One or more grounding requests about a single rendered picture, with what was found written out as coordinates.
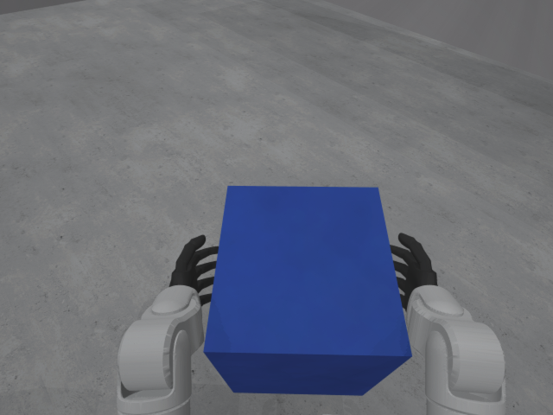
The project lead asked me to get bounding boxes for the right robot forearm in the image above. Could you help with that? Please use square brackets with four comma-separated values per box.
[406, 285, 506, 415]

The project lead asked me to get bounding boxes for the left robot hand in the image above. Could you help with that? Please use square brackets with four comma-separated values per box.
[169, 235, 219, 306]

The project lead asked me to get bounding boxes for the left robot forearm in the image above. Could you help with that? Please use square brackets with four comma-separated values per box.
[117, 285, 204, 415]

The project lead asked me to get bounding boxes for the carton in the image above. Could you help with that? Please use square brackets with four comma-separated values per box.
[203, 186, 412, 396]

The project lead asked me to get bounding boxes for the right robot hand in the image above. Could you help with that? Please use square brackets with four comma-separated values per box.
[390, 233, 438, 311]

